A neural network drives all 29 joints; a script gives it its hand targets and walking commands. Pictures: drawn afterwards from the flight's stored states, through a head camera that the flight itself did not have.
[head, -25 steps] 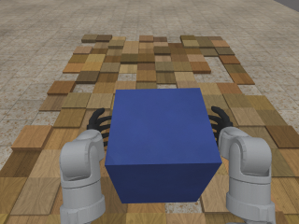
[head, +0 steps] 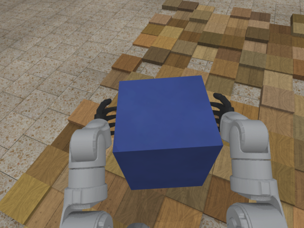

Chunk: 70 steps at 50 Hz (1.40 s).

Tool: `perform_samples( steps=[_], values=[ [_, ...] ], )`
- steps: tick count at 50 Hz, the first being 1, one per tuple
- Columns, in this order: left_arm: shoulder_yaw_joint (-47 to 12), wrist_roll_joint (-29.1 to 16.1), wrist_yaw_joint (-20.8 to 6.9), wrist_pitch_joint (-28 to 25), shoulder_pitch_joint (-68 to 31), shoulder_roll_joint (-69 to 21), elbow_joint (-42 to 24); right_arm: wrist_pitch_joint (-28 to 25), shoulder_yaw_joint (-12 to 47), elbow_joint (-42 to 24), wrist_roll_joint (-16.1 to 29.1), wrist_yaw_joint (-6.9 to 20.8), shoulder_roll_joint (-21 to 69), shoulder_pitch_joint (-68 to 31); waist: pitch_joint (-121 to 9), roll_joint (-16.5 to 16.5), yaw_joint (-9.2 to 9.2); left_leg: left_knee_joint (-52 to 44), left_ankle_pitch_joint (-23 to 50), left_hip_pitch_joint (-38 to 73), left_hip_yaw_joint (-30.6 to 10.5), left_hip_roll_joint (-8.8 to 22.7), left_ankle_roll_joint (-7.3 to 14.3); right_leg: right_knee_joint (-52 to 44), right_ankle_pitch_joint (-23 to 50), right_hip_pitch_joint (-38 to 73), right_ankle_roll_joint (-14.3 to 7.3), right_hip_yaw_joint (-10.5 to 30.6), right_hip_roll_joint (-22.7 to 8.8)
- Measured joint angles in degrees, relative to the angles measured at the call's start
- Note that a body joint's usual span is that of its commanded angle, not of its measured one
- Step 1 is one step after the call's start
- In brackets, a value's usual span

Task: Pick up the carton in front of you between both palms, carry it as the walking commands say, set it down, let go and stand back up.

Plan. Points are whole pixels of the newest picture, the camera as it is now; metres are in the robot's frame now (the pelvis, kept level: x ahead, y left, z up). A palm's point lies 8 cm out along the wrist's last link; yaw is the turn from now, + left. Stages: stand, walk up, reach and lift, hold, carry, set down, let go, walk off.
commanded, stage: carry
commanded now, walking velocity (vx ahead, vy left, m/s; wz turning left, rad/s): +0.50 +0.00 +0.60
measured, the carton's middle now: (163, 137) +0.36 +0.01 +0.02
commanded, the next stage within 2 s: none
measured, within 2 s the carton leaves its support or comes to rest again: neither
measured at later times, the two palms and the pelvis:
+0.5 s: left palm (110, 37) +0.69 +0.19 +0.12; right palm (200, 36) +0.68 -0.11 +0.12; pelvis +0.32 +0.04 +0.01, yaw +0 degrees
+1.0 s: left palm out of the picture +1.05 +0.09 +0.10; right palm (210, 3) +0.98 -0.20 +0.09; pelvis +0.69 +0.02 -0.01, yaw -16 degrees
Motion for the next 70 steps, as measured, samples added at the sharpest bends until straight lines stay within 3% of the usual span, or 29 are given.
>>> perform_samples(
  steps=[3, 8, 11, 12, 14, 16, 18, 23, 28, 32, 33, 34, 35, 36, 38, 41, 45, 49, 51, 54, 57, 63, 70],
  values=[
    [1.0, -0.4, 0.1, 0.0, -0.3, -0.3, -2.2, 0.2, -0.3, -2.2, -0.5, 0.0, 0.6, -0.5, -0.5, -0.7, 0.04, -12.3, -1.2, -3.3, 2.2, 1.5, -0.9, -3.8, -1.3, 4.8, 0.5, -1.7, -1.4],
    [2.2, -0.3, 0.1, 0.8, -0.9, -0.7, -2.8, 0.7, -0.6, -2.5, -0.9, 0.0, 1.1, -1.1, -2.8, -1.5, -0.41, -32.3, 11.3, -1.8, 5.1, 2.0, -1.1, -7.5, -2.5, 13.2, 3.5, -4.4, -3.2],
    [2.3, -0.1, -0.1, 1.7, -0.9, -0.2, -1.3, 1.0, -0.3, -0.5, -1.1, 0.0, 1.2, -1.1, -4.5, -1.4, -0.57, -43.7, 18.5, 4.7, 6.4, 1.4, -0.8, -4.3, 2.1, 16.5, 6.3, -4.2, -3.6],
    [2.2, -0.2, -0.3, 2.1, -1.1, 0.3, -0.8, 1.2, -0.2, 0.4, -1.2, 0.0, 1.3, -1.5, -5.3, -1.3, -0.47, -46.6, 19.7, 7.8, 7.2, 1.4, -0.7, -0.8, 1.9, 16.8, 6.2, -3.5, -3.7],
    [1.9, -1.0, -0.7, 2.7, -2.5, 2.5, 0.6, 0.7, 0.2, 2.2, -2.0, 0.0, 1.9, -2.6, -6.3, -3.8, -1.06, -44.1, 12.7, 9.4, 8.4, 0.3, 0.5, 11.1, -6.7, 13.6, 5.0, 1.5, -4.4],
    [2.1, -2.0, -0.9, 3.6, -3.7, 4.1, 2.0, 0.9, 0.9, 3.7, -2.6, -0.1, 2.2, -3.6, -6.1, -4.7, -1.61, -41.4, 9.1, 10.0, 9.1, 0.3, 0.7, 24.8, -13.5, 7.1, 3.3, 6.9, -2.2],
    [2.0, -2.3, -0.9, 4.6, -4.9, 4.6, 3.1, 1.9, 1.0, 3.5, -2.4, -0.3, 2.0, -3.6, -5.6, -4.5, -2.08, -42.0, 7.8, 11.9, 9.5, 0.9, 0.2, 30.6, -13.7, 1.3, 1.8, 8.9, -0.5],
    [2.3, -1.2, -0.9, 5.2, -6.7, 3.6, 4.8, 2.5, -0.4, 2.4, -1.8, -0.4, 2.0, -2.4, -4.5, -3.8, -3.38, -46.0, 4.4, 18.8, 11.1, 2.1, -0.7, 25.5, -7.5, -8.7, 1.3, 8.8, -0.3],
    [2.6, 0.0, -1.0, 4.4, -5.4, 2.2, 4.4, 1.2, -0.8, 2.1, -1.4, -0.4, 2.4, -0.6, -4.0, -3.2, -4.52, -48.6, -0.8, 27.2, 13.7, 3.3, -2.7, 10.1, 1.5, -11.4, 0.7, 5.9, 0.1],
    [2.3, 0.3, -1.1, 3.5, -4.4, 1.7, 3.1, 0.4, -0.6, 1.1, -1.0, -0.5, 2.2, 0.2, -3.6, -2.8, -4.60, -44.4, -7.4, 32.8, 15.9, 4.9, -5.3, -0.5, 10.0, -7.2, -2.0, 1.7, 3.3],
    [2.1, 0.4, -1.1, 3.1, -4.0, 1.3, 3.1, 0.3, -0.6, 0.8, -0.9, -0.4, 2.1, 0.7, -3.5, -2.5, -4.23, -40.0, -8.8, 33.1, 16.1, 5.8, -6.0, -2.8, 10.7, -4.6, -4.4, 0.8, 4.4],
    [1.9, 0.8, -1.1, 2.4, -3.4, 0.6, 3.2, 0.2, -0.7, 0.7, -0.5, -0.4, 1.6, 1.0, -2.9, -1.0, -3.56, -33.2, -7.1, 31.9, 15.6, 7.9, -6.4, -2.9, 9.2, -2.6, -10.7, 0.2, 6.0],
    [1.6, 1.3, -1.1, 1.8, -3.3, 0.0, 3.4, 0.3, -1.1, 0.6, -0.1, -0.4, 1.0, 1.1, -2.3, 0.1, -2.70, -23.6, -4.5, 28.8, 12.8, 8.6, -6.7, -1.8, 7.2, -1.8, -15.2, 0.0, 7.1],
    [1.3, 1.6, -1.1, 1.4, -3.0, -0.4, 3.5, 0.3, -1.4, 0.7, 0.3, -0.4, 0.6, 1.0, -1.7, 0.4, -1.88, -13.0, -5.7, 24.4, 9.0, 7.5, -6.9, -0.3, 5.1, -1.4, -16.2, 0.6, 7.5],
    [0.7, 1.8, -1.1, 0.9, -1.6, -0.7, 2.8, 0.4, -1.5, 0.7, 0.4, -0.3, 0.6, 1.2, -0.9, 0.3, -0.56, 2.1, -7.5, 15.6, 3.8, 4.5, -6.4, 0.3, 3.1, -0.1, -14.8, 2.5, 8.0],
    [0.6, 1.0, -1.1, 1.0, 1.3, -0.6, -0.3, 0.8, -1.2, -1.2, -0.6, -0.3, 2.0, 2.1, -0.2, -0.4, 0.75, 2.4, -5.2, 5.2, 1.0, 3.4, -6.0, -2.5, 1.9, 3.5, -13.0, 5.7, 8.4],
    [1.6, -0.2, -1.1, 0.4, 3.4, -0.9, -4.0, 0.2, -0.8, -5.0, -2.0, -0.3, 4.1, 4.0, -0.9, -1.0, 1.89, -11.7, 0.1, -4.0, -1.2, 4.5, -7.3, -3.8, 0.0, 7.3, -12.8, 9.5, 8.3],
    [1.6, -1.0, -1.1, -0.1, 4.7, -1.3, -5.7, -0.4, -0.4, -8.5, -2.8, -0.3, 5.4, 7.0, -3.4, -1.2, 1.51, -33.9, 14.5, -3.5, -0.7, 4.2, -8.2, -1.4, -5.7, 11.4, -11.9, 13.4, 7.6],
    [1.7, -1.1, -1.3, 0.0, 5.5, -1.2, -6.4, -0.4, 0.0, -9.2, -3.2, -0.3, 5.9, 7.7, -5.0, -0.8, 0.61, -43.4, 23.9, 1.1, 2.3, 4.1, -8.0, 5.4, -10.4, 12.1, -8.9, 14.7, 7.2],
    [1.6, -1.2, -2.5, 0.6, 6.2, 0.9, -5.6, -1.6, 1.4, -7.7, -4.8, -0.3, 7.6, 9.1, -6.4, -4.2, -1.68, -37.6, 14.0, 2.6, 6.9, 2.9, -2.7, 26.5, -14.4, 5.1, -3.4, 15.8, 5.4],
    [1.1, -0.6, -2.7, 2.7, 9.1, -0.3, -6.6, -0.2, 1.9, -9.5, -5.0, -0.3, 8.5, 13.6, -6.7, -5.0, -2.58, -38.9, 10.3, 7.3, 9.6, 3.7, -2.3, 36.6, -10.8, -2.1, -0.3, 12.7, 3.5],
    [-0.6, 1.5, -2.7, 4.1, 14.7, -4.4, -17.1, 1.2, 1.9, -19.6, -2.4, -0.2, 8.7, 19.5, -6.8, -4.4, -4.26, -48.2, 8.7, 17.9, 14.1, 5.7, -2.6, 27.2, -5.3, -9.9, 2.1, 8.5, 0.3],
    [-2.2, 3.3, -2.7, 7.1, 18.2, -6.0, -27.1, 3.8, 2.6, -26.2, -0.7, 0.5, 8.4, 20.5, -9.1, -3.6, -5.09, -52.0, 2.9, 29.3, 19.0, 7.8, -5.7, 13.3, 0.0, -11.2, 0.7, 4.9, -0.3]
  ],
)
